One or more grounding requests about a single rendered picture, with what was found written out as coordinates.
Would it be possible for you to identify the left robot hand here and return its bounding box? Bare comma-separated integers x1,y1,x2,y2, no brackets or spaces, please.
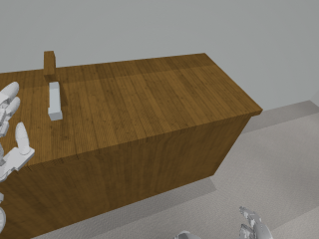
0,82,35,182

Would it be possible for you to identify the right robot shin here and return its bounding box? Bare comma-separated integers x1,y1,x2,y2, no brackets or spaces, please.
177,230,189,236

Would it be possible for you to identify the counter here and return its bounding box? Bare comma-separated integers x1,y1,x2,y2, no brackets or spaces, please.
0,51,263,239

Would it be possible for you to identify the right robot hand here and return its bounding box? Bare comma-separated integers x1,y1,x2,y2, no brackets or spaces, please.
236,206,273,239

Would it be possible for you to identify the tap lever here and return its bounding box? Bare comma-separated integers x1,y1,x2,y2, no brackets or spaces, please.
48,82,63,121

